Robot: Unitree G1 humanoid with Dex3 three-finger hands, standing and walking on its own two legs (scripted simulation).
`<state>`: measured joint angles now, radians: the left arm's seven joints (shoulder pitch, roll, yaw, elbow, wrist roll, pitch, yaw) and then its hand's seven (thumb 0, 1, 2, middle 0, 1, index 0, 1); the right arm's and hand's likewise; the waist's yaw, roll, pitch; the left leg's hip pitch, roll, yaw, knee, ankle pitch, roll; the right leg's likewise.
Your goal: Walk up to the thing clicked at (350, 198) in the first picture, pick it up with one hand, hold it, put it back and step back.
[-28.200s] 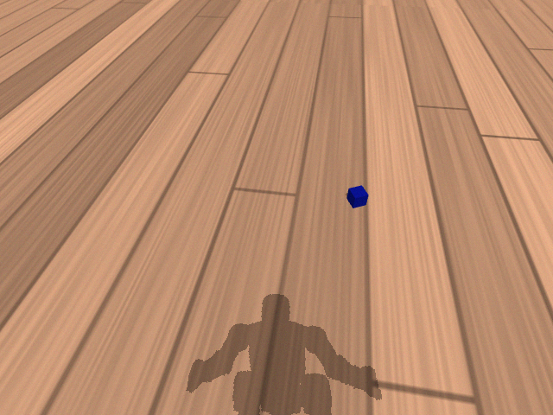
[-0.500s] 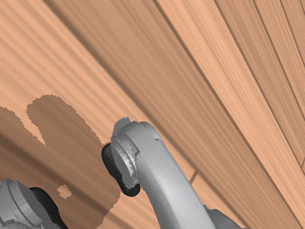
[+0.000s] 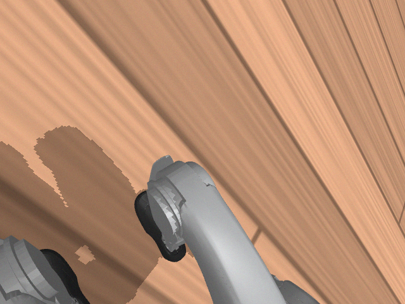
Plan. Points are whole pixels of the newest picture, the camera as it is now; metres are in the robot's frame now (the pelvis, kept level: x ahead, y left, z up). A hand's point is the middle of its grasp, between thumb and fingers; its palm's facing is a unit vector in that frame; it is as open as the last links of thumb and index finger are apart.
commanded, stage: close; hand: left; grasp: from above
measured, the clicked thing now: out of the picture +0.49 +0.35 -0.30
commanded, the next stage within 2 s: none
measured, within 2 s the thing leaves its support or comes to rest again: neither
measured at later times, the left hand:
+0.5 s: hand out of the picture +0.47 +0.33 -0.28, palm faces -0.28 -0.35 -0.90, open 12.8 cm
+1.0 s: hand out of the picture +0.47 +0.33 -0.28, palm faces -0.27 -0.35 -0.90, open 13.1 cm
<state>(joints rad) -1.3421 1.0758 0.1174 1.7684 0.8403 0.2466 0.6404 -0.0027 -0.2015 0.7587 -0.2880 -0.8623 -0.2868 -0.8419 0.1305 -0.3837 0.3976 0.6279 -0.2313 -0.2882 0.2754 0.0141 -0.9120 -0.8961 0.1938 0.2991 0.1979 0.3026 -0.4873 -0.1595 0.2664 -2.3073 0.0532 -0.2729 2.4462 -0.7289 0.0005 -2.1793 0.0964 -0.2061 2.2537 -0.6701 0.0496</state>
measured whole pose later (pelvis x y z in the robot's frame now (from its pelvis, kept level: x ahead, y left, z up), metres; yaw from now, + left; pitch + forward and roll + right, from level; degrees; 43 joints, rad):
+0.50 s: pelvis +0.00 +0.00 +0.00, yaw +0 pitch +31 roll -16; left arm -1.34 1.07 0.12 1.77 0.84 0.25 0.65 0.00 -0.27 0.81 -0.23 -0.92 -0.23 -0.90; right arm 0.13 -0.38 0.40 0.62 -0.23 -0.29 0.28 0.01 -0.91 -0.90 0.19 0.30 0.20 0.30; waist -0.49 -0.16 0.27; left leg -2.31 0.05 -0.27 2.44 -0.72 0.00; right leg -2.18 0.10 -0.21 2.25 -0.67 0.05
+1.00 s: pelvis +0.00 +0.00 +0.00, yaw +0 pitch +31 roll -16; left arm -1.33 1.07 0.13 1.77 0.84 0.25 0.65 0.00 -0.31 0.84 -0.19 -0.95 -0.19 -0.93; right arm 0.13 -0.39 0.40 0.62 -0.23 -0.29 0.28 0.01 -0.91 -0.89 0.19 0.30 0.20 0.30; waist -0.49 -0.16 0.27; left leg -2.31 0.05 -0.27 2.45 -0.72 0.00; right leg -2.18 0.10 -0.21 2.25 -0.66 0.05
